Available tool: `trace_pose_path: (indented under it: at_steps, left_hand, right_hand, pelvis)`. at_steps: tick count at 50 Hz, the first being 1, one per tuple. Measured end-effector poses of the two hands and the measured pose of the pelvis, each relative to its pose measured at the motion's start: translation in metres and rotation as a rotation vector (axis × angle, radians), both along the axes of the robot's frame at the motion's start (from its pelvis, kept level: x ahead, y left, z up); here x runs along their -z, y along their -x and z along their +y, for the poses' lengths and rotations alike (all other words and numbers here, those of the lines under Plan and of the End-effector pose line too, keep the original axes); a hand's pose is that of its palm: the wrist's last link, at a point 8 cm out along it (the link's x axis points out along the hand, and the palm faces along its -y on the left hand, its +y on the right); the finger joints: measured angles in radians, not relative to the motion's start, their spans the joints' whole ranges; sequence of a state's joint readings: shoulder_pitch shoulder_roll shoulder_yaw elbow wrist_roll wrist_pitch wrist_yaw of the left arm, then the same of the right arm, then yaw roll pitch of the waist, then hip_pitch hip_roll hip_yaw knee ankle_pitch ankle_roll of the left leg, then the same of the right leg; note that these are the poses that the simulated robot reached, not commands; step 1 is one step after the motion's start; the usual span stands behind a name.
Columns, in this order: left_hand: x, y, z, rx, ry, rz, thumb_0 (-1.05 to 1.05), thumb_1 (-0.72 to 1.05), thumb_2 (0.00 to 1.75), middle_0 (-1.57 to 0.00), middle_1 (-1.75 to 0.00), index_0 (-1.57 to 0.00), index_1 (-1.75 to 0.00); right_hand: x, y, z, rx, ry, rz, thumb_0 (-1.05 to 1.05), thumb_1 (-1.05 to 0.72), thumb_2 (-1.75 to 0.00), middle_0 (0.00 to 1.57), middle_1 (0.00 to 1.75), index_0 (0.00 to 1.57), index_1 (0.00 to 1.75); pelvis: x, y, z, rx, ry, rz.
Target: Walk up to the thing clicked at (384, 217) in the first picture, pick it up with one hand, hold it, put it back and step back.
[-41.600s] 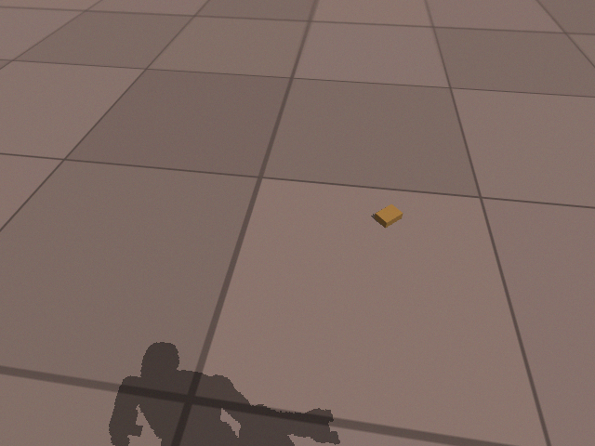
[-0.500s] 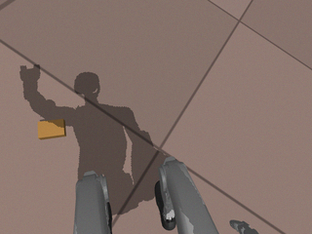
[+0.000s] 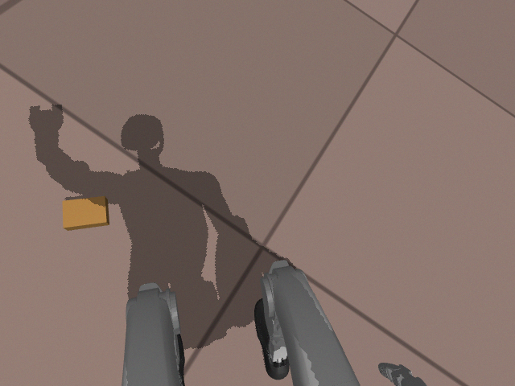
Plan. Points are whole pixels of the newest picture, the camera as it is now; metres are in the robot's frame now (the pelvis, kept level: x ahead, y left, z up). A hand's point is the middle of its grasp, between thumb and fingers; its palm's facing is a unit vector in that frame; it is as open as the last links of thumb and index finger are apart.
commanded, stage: approach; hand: left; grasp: from above
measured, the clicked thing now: (86, 213) +0.52 +0.31 -0.51
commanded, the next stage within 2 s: rest palm in 1.72 s
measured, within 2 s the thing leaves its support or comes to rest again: neither
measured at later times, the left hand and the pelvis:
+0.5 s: hand out of the picture +0.48 +0.35 -0.15, palm faces -0.50 -0.03 -0.87, open 13.7 cm; pelvis +0.00 +0.00 -0.05, yaw -1 degrees
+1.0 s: hand (72, 205) +0.50 +0.30 -0.38, palm faces -0.47 -0.05 -0.88, open 14.1 cm; pelvis -0.02 +0.00 -0.20, yaw -4 degrees
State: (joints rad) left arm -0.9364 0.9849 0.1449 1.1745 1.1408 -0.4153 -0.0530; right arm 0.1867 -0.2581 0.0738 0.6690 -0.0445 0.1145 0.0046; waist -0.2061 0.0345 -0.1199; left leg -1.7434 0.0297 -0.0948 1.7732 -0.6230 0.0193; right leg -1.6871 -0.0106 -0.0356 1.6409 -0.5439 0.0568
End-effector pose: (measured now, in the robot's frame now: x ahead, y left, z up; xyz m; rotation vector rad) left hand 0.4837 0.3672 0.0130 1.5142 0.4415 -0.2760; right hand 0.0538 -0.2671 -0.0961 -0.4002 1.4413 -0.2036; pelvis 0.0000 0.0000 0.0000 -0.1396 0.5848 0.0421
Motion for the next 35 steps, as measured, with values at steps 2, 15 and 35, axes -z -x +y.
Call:
trace_pose_path:
  at_steps: [2,15,35]
  left_hand:
    - [0.000,0.000,0.001,-0.004,0.000,0.000,0.00,-0.40,0.86,-0.22,-0.88,-0.22,-0.88]
    - [0.012,-0.002,-0.002,-0.004,-0.002,0.014,0.00,-0.44,0.88,-0.18,-0.94,-0.18,-0.93]
    - [0.221,-0.010,-0.038,0.084,0.019,-0.009,0.00,-0.48,0.91,-0.13,-1.05,-0.15,-1.03]
  right_hand:
    - [0.000,-0.001,0.000,-0.001,-0.001,0.001,0.00,-0.92,-0.90,0.20,0.30,0.20,0.30]
    - [0.002,-0.003,-0.001,-0.010,-0.004,0.000,0.00,-0.92,-0.90,0.20,0.30,0.20,0.31]
    - [0.119,0.031,-0.009,-0.058,0.006,0.131,0.00,-0.92,-0.90,0.20,0.30,0.20,0.30]
  pelvis:
    - [-0.001,-0.001,0.000,0.000,0.000,0.002]
    - [0.003,-0.002,0.000,0.003,0.001,0.010]
    - [0.132,0.016,-0.001,0.019,0.027,0.048]
